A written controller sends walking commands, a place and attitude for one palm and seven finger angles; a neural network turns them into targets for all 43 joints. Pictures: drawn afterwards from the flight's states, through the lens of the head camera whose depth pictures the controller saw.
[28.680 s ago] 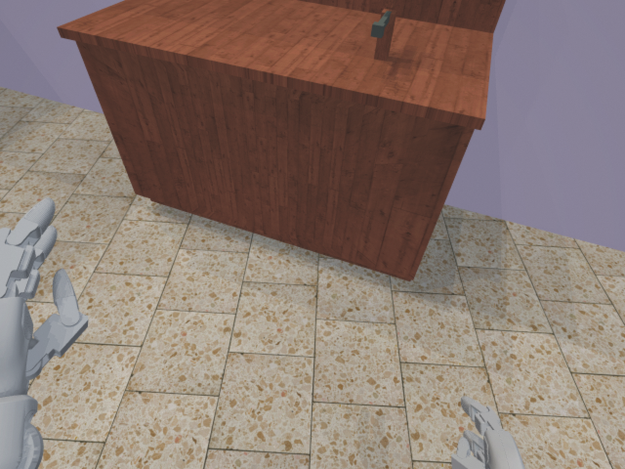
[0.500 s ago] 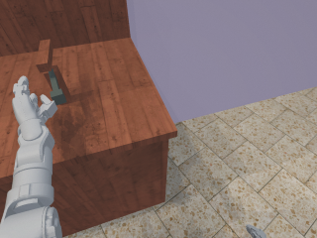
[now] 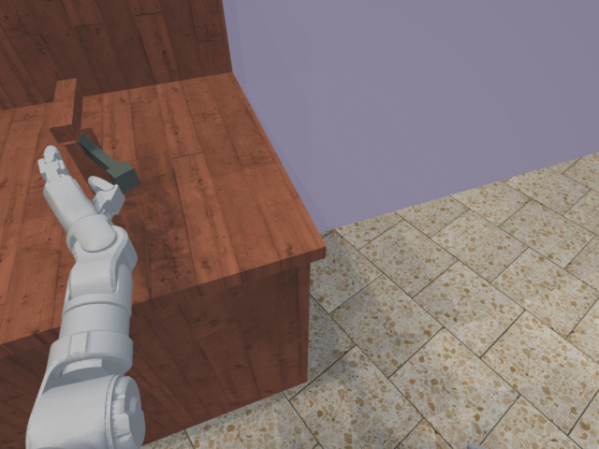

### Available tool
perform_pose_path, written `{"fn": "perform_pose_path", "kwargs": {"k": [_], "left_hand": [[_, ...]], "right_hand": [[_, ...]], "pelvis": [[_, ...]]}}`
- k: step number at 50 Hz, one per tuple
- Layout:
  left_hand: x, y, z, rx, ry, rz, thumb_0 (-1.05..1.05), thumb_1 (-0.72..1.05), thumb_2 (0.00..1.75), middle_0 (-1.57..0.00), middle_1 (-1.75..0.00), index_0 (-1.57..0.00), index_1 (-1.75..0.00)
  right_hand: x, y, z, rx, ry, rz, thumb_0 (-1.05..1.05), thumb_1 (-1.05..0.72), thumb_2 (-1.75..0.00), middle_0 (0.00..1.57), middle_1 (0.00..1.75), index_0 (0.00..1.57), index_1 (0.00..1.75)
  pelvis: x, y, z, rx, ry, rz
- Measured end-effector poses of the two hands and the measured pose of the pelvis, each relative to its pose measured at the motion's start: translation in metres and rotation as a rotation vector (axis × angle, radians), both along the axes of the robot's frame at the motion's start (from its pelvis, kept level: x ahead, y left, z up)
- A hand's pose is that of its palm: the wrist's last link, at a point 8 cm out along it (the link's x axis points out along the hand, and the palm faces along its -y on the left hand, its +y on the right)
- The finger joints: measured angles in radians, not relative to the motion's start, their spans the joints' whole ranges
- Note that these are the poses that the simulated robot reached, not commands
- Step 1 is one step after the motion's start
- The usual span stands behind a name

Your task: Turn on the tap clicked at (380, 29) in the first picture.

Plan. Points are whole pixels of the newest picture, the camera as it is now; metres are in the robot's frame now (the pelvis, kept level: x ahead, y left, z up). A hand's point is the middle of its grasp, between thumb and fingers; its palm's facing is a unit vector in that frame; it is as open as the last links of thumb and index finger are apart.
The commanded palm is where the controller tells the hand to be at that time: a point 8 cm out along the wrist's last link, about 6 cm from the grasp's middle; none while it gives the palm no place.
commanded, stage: push the lever round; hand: left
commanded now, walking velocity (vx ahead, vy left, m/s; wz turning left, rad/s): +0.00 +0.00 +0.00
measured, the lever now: (123, 177) +0.43 +0.25 +0.15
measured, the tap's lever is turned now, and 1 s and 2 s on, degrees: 27 52 86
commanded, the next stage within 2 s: lift the hand up off the lever in 1.94 s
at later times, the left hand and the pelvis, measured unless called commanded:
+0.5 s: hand (142, 183) +0.43 +0.23 +0.14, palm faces +0.75 -0.66 -0.06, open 7.7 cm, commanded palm +0.38 +0.25 +0.15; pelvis +0.00 -0.01 +0.00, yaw +1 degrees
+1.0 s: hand (166, 170) +0.45 +0.20 +0.15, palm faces +0.81 -0.58 -0.10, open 7.6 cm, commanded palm +0.40 +0.22 +0.15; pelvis -0.01 -0.02 -0.01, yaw +1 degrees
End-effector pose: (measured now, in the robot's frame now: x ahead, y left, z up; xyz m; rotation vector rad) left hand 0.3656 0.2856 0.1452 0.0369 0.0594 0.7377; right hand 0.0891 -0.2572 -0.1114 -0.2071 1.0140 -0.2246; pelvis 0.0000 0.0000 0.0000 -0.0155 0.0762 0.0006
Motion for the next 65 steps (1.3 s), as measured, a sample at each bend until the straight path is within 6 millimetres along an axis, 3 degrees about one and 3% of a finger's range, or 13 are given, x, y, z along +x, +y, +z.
{"fn": "perform_pose_path", "kwargs": {"k": [18,31,42,65], "left_hand": [[0.011,-0.031,0.004,-0.019,0.015,0.08,0.02,0.94,0.91,-0.15,-0.15,-0.15,-0.15],[0.011,-0.046,0.008,-0.008,0.029,0.134,0.02,0.92,0.91,-0.15,-0.15,-0.15,-0.15],[0.022,-0.062,0.01,-0.026,0.066,0.183,0.01,0.94,0.92,-0.15,-0.15,-0.15,-0.15],[0.053,-0.083,0.012,-0.017,0.118,0.272,0.01,0.93,0.92,-0.15,-0.15,-0.12,-0.13]], "right_hand": [[0.017,0.002,-0.003,0.024,-0.012,0.028,0.01,-0.9,-0.89,0.2,0.3,0.2,0.3],[0.013,-0.004,-0.007,0.035,0.001,0.038,0.01,-0.9,-0.9,0.2,0.3,0.2,0.3],[-0.003,-0.011,-0.015,0.042,0.039,0.039,0.01,-0.9,-0.9,0.2,0.29,0.2,0.3],[-0.059,-0.029,-0.03,0.059,0.186,0.002,0.01,-0.9,-0.9,0.2,0.29,0.2,0.3]], "pelvis": [[0.004,-0.004,-0.001,0.006,0.009,0.006],[0.001,-0.011,-0.003,0.008,0.011,0.016],[-0.005,-0.019,-0.006,0.011,0.039,0.023],[-0.006,-0.033,-0.013,0.015,0.106,0.027]]}}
